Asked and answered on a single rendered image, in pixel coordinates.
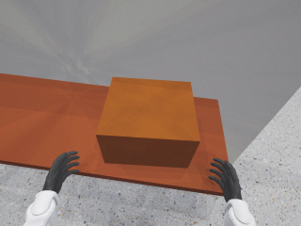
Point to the right robot forearm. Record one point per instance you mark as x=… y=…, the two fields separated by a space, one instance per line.
x=237 y=214

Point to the carton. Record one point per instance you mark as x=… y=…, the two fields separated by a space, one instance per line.
x=148 y=122

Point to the right robot hand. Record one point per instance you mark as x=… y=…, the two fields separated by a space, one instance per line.
x=229 y=182

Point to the table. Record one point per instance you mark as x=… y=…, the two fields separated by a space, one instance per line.
x=41 y=119

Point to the left robot forearm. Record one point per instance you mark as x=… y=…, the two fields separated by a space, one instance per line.
x=43 y=210

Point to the left robot hand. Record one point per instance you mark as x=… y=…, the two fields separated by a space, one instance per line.
x=58 y=171

